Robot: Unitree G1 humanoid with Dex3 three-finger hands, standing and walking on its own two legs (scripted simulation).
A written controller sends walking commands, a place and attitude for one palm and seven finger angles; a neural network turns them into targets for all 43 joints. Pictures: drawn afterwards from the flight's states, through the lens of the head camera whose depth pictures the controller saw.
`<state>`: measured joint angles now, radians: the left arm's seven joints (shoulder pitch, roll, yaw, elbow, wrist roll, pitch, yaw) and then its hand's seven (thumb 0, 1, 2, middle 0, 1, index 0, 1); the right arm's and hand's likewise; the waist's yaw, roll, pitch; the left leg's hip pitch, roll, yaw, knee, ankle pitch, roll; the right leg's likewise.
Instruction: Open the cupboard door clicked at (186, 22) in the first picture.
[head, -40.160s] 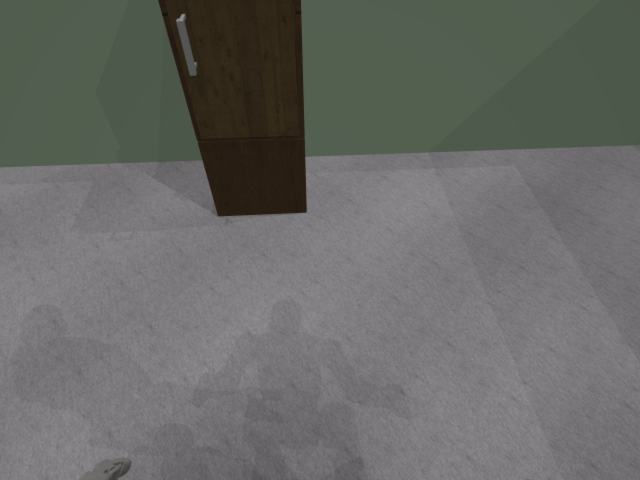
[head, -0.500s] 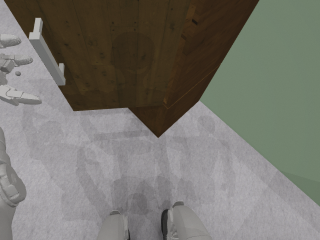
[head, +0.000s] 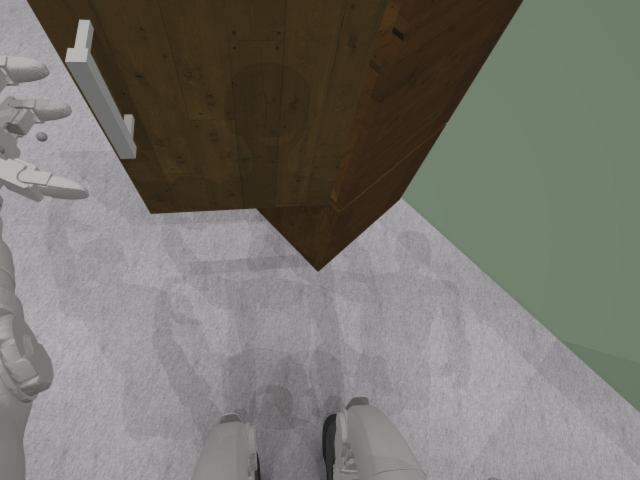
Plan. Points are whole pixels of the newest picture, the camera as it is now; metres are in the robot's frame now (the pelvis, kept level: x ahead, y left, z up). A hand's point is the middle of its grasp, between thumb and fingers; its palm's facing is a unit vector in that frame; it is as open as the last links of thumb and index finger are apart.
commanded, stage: slide the fingers in behind the handle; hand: left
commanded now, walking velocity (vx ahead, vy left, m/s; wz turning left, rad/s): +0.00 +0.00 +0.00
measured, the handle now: (108, 97) +0.55 +0.22 +0.07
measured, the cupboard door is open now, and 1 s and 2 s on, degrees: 53 53 53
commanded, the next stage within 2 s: close the thumb around the handle in 1.58 s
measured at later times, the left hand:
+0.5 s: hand (77, 134) +0.49 +0.25 +0.07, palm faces +0.03 -1.00 -0.02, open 14.0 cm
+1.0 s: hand (114, 132) +0.50 +0.21 +0.07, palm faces +0.04 -1.00 -0.03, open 14.0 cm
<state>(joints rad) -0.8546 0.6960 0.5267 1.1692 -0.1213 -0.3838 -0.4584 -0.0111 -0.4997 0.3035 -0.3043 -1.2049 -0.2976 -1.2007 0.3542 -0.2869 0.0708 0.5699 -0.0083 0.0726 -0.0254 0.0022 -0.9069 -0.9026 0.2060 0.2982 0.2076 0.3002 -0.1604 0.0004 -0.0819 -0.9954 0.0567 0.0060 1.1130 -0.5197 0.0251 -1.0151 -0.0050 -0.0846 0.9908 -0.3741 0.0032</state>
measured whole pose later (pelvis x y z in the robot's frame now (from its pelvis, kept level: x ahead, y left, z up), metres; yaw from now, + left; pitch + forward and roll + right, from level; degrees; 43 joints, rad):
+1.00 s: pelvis +0.01 -0.01 +0.00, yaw +1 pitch +23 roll -3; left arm -0.84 0.52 0.42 1.11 -0.11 -0.42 -0.29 -0.01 -0.50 0.30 -0.30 -1.20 -0.30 -1.20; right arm 0.36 -0.27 0.05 0.59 -0.02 0.06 0.00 0.00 -0.91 -0.90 0.21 0.30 0.21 0.30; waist -0.15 0.01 -0.09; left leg -0.96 0.05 0.01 1.09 -0.52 0.01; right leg -1.00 -0.01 -0.08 0.99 -0.39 -0.01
